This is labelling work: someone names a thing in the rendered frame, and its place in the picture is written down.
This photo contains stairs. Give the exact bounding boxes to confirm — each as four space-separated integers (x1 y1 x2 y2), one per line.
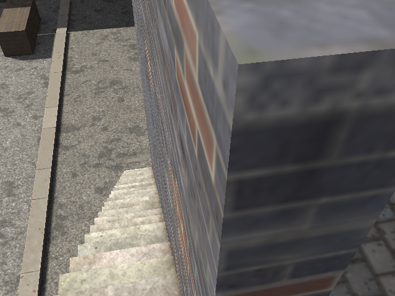
53 167 181 296

